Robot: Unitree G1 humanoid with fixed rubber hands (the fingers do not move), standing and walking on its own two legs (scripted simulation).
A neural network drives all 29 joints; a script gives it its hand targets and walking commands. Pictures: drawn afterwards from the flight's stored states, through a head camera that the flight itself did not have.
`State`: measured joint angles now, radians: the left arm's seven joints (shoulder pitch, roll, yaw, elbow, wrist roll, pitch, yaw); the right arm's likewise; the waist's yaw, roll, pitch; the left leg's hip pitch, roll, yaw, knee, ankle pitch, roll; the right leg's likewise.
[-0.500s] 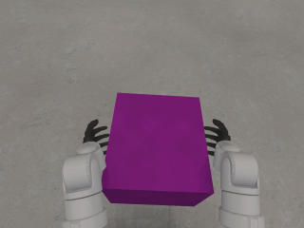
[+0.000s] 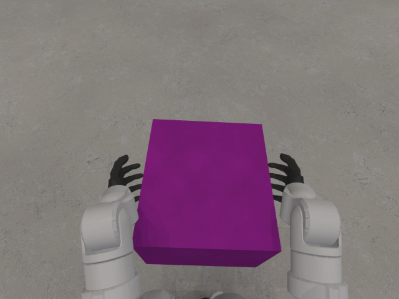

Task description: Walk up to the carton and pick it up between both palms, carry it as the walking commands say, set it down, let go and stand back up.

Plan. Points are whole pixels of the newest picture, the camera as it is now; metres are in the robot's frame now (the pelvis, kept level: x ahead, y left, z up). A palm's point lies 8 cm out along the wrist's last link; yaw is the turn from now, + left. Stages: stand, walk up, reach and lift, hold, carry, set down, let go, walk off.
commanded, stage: carry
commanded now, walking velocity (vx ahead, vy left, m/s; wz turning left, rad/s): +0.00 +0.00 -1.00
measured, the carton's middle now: (204, 193) +0.33 +0.01 -0.03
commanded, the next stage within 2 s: none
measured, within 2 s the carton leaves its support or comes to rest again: neither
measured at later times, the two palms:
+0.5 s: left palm (292, 143) +0.40 -0.18 +0.05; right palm out of the picture +0.25 -0.45 +0.04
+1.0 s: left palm out of the picture +0.39 -0.51 +0.06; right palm out of the picture +0.13 -0.68 +0.04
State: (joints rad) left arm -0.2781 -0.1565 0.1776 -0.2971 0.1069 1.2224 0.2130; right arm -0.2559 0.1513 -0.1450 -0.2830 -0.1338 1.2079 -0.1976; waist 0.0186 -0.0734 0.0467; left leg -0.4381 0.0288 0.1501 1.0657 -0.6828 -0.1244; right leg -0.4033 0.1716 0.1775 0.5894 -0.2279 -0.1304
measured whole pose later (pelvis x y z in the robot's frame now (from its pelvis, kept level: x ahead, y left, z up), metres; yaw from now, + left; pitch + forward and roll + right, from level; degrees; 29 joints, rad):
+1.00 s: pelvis +0.11 -0.36 -0.03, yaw -58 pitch +4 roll +0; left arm -0.24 -0.15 0.17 -0.35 0.10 1.22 0.19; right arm -0.22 0.14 -0.10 -0.34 -0.13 1.18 -0.20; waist 0.01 0.05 -0.01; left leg -0.20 0.23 0.29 0.81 -0.52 -0.07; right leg -0.55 0.07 0.08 0.75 -0.28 -0.02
